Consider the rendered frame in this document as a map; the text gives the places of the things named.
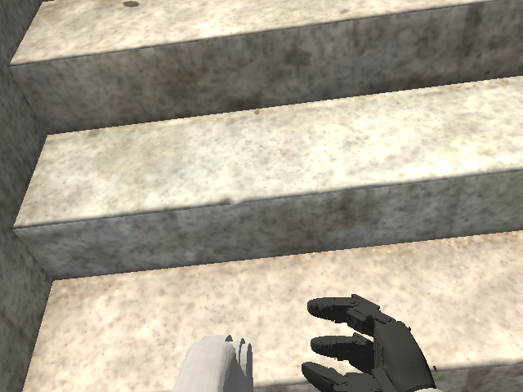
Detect robot left thigh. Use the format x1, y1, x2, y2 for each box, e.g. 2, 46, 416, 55
172, 335, 253, 392

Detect robot right hand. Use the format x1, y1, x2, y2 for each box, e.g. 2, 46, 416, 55
302, 294, 436, 392

